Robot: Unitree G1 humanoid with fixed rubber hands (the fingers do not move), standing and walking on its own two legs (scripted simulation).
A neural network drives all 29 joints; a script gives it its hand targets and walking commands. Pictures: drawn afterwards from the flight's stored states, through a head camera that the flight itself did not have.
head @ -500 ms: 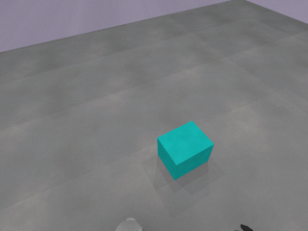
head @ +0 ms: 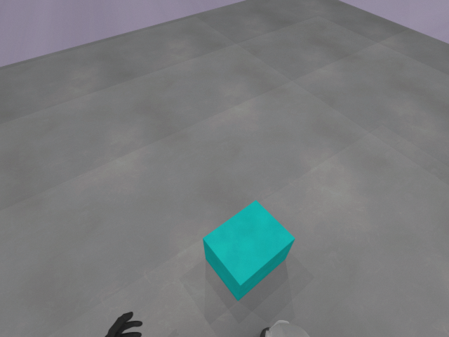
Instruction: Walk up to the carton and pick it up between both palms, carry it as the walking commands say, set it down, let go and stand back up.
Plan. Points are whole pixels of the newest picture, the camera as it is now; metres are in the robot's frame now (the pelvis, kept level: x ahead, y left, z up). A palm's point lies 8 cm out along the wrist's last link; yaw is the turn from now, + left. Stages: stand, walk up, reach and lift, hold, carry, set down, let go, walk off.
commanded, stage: walk up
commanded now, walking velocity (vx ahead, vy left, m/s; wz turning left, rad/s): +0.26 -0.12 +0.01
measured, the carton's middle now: (247, 249) +0.54 -0.09 -0.66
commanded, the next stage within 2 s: none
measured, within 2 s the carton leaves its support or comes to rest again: neither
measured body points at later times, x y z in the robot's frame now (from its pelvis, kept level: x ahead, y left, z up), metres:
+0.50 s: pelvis +0.11 +0.00 -0.01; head +0.12 +0.02 +0.44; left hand +0.10 +0.25 -0.17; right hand +0.24 -0.24 -0.14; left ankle +0.19 +0.11 -0.74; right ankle +0.13 -0.13 -0.74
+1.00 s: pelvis +0.08 +0.02 +0.00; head +0.07 +0.02 +0.45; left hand +0.08 +0.25 -0.16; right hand +0.12 -0.21 -0.15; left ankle +0.18 +0.12 -0.74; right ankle +0.04 -0.09 -0.74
